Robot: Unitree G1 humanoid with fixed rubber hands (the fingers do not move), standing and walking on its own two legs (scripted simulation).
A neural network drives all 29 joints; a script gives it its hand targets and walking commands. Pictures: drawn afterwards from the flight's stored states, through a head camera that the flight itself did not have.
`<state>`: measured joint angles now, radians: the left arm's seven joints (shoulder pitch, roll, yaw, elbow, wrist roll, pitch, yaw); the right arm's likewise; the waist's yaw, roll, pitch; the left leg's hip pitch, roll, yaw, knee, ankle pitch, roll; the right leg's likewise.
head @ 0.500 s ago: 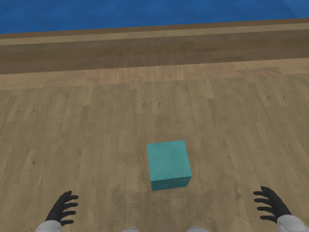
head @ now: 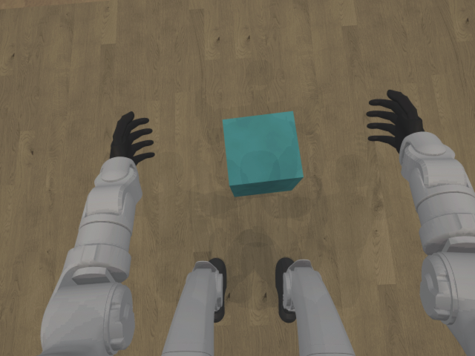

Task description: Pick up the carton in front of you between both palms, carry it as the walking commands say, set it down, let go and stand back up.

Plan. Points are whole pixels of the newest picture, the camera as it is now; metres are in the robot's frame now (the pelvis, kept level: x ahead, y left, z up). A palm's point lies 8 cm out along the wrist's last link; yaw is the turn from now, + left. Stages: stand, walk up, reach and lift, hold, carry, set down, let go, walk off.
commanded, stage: reach and lift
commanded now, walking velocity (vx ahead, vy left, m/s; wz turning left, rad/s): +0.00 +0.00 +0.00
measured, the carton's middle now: (260, 158) +0.54 -0.03 -0.56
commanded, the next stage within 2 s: none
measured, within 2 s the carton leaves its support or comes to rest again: neither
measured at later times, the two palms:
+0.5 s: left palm (170, 114) +0.54 +0.17 -0.17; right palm (359, 90) +0.58 -0.21 -0.16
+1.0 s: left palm (192, 153) +0.52 +0.17 -0.40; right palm (329, 140) +0.55 -0.21 -0.40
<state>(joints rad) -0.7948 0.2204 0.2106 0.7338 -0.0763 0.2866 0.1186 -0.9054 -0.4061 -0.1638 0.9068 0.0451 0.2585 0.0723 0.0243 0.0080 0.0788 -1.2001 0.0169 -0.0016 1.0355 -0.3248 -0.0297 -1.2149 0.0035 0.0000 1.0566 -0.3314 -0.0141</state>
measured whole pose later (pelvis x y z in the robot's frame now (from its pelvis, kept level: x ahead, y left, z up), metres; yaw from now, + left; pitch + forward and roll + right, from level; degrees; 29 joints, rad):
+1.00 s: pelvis -0.03 +0.01 -0.25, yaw +2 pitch +43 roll +4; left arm -1.44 0.24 0.22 0.93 -0.18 0.18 0.21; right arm -1.58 -0.54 -0.06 1.15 0.17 0.15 0.00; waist 0.03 0.03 0.27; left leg -2.17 -0.04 0.00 1.96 -0.55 -0.05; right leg -2.21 0.03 0.07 1.99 -0.54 0.02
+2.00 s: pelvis -0.03 +0.00 -0.32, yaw +3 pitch +34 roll +3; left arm -1.57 0.19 0.37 0.99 -0.03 0.20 0.12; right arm -1.68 -0.44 -0.12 1.16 0.05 0.21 0.04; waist -0.02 0.05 0.49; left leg -2.20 -0.08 -0.03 2.22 -0.60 -0.08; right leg -2.23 0.00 0.04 2.26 -0.62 0.00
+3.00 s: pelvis -0.02 +0.02 -0.13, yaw -2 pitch +41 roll +1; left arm -0.92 -0.10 0.50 0.57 0.21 0.42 0.08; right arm -0.96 -0.02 -0.41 0.64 -0.24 0.45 0.02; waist 0.00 0.03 -0.20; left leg -1.78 -0.06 -0.06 1.56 -0.50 -0.05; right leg -1.81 0.05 0.07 1.57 -0.47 0.04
